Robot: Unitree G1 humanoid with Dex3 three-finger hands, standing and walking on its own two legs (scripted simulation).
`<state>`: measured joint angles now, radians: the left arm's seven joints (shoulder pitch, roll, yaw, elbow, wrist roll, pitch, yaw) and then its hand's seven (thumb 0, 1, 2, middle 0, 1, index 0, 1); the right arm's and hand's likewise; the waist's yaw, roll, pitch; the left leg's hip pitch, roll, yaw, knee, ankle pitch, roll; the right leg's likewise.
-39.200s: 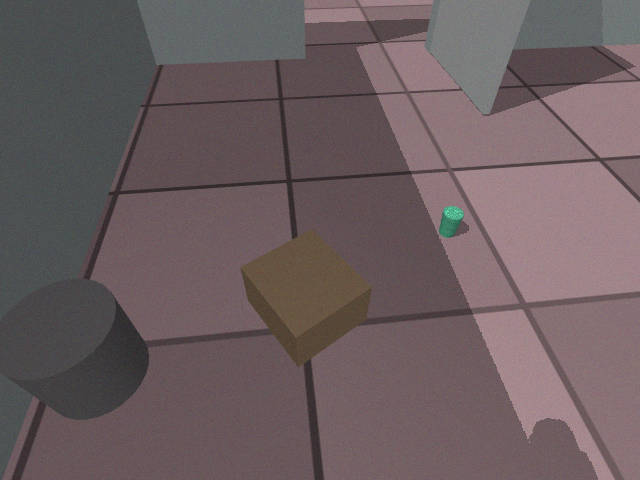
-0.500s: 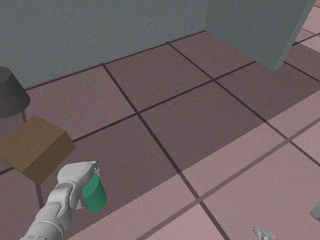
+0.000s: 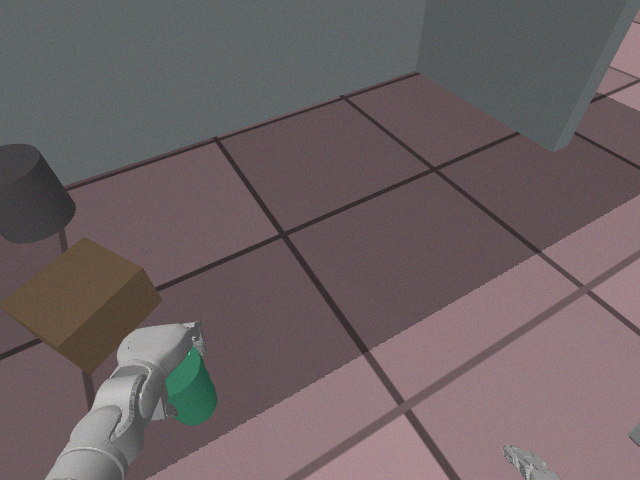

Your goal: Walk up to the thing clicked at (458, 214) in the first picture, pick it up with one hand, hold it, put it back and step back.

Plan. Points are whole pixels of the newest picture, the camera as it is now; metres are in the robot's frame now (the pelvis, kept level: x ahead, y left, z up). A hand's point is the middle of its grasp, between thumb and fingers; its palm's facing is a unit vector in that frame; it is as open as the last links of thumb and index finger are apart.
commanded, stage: hold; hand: left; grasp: from above
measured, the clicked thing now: (184, 387) +0.30 +0.22 -0.11
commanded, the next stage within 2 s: crouch in 0.86 s
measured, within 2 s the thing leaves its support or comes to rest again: neither
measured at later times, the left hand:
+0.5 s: hand (164, 383) +0.28 +0.22 -0.04, palm faces -0.47 -0.07 -0.88, open 10.9 cm
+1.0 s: hand (161, 376) +0.29 +0.22 -0.04, palm faces -0.47 -0.07 -0.88, open 10.9 cm
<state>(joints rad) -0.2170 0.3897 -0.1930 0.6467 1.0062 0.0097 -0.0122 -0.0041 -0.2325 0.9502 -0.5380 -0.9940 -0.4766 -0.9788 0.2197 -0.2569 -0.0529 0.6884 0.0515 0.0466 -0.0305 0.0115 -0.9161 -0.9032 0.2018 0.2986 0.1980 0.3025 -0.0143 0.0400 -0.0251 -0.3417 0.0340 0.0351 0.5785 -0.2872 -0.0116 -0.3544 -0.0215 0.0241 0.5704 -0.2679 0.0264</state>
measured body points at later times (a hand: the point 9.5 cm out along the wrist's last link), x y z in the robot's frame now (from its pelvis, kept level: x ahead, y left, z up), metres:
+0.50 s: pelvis -0.01 +0.00 +0.00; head +0.00 -0.02 +0.45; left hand +0.30 +0.22 +0.01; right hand +0.13 -0.26 -0.11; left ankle +0.01 +0.13 -0.73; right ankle +0.02 -0.14 -0.73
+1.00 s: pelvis +0.00 +0.00 +0.01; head +0.01 -0.02 +0.46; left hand +0.31 +0.23 +0.02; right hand +0.14 -0.26 -0.11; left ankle +0.01 +0.13 -0.73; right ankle +0.02 -0.14 -0.73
